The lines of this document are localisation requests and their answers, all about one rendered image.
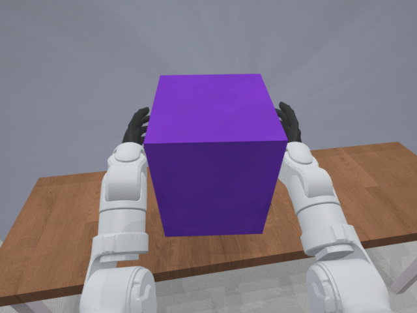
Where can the robot right hand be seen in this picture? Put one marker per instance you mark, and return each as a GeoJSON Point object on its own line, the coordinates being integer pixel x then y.
{"type": "Point", "coordinates": [289, 122]}

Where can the robot right upper arm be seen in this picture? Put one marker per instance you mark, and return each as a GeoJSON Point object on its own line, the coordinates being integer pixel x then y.
{"type": "Point", "coordinates": [346, 286]}

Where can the robot left hand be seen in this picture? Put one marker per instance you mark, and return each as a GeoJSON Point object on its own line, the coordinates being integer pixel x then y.
{"type": "Point", "coordinates": [135, 128]}

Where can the right robot forearm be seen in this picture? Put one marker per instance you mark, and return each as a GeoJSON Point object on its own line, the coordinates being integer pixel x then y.
{"type": "Point", "coordinates": [325, 231]}

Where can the left robot forearm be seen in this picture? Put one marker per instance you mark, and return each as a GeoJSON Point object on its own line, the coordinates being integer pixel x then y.
{"type": "Point", "coordinates": [123, 203]}

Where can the robot left upper arm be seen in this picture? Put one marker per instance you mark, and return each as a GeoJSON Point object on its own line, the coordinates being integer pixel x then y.
{"type": "Point", "coordinates": [120, 290]}

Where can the carton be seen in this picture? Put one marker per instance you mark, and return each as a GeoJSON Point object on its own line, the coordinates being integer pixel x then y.
{"type": "Point", "coordinates": [214, 146]}

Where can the table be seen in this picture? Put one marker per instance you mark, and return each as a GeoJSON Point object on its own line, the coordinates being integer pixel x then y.
{"type": "Point", "coordinates": [47, 251]}

